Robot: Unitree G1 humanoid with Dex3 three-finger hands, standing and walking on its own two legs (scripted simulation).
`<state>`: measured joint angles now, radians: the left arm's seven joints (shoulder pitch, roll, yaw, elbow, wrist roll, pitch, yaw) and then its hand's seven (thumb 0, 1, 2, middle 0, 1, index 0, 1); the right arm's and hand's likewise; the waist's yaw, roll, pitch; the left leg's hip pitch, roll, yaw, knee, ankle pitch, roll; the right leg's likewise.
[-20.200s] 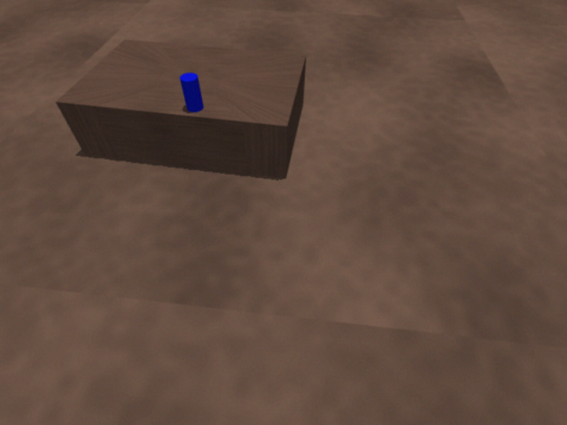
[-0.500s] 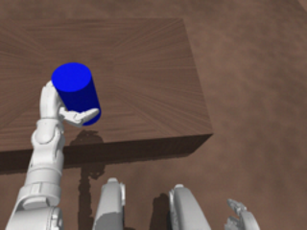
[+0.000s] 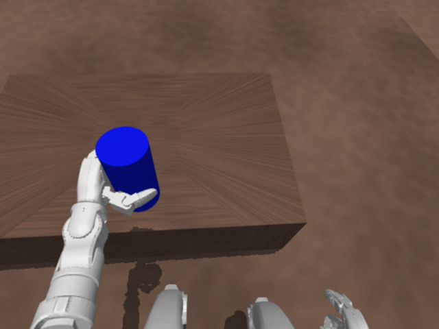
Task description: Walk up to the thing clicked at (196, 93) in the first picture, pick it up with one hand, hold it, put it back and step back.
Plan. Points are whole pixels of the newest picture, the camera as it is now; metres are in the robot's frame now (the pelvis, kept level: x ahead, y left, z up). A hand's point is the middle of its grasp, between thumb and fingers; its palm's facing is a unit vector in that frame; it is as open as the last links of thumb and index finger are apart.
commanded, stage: lift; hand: left
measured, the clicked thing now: (132, 173) +0.37 +0.17 +0.04
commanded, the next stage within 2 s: hold in 0.60 s
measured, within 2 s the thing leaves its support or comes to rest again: neither
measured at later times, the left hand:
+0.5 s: hand (129, 173) +0.36 +0.16 +0.07, palm faces +0.02 -1.00 -0.01, open 10.8 cm
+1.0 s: hand (128, 166) +0.36 +0.16 +0.09, palm faces +0.02 -1.00 -0.01, open 10.8 cm
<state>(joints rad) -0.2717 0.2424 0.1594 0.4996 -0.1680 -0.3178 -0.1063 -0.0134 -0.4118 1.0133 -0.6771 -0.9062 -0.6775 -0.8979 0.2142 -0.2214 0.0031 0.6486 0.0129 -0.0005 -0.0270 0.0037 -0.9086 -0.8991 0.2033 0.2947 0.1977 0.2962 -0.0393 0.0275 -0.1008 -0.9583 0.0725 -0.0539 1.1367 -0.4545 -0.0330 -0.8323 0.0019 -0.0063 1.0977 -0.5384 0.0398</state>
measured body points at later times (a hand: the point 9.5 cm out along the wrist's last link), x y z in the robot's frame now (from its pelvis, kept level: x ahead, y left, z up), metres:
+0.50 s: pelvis +0.01 -0.01 +0.03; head +0.08 +0.00 +0.47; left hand +0.35 +0.22 +0.07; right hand +0.14 -0.26 -0.08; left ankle +0.05 +0.13 -0.65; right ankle +0.00 -0.15 -0.65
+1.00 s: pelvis +0.02 +0.00 +0.04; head +0.08 +0.00 +0.49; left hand +0.35 +0.22 +0.09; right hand +0.16 -0.25 -0.07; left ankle +0.05 +0.13 -0.65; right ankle +0.00 -0.15 -0.65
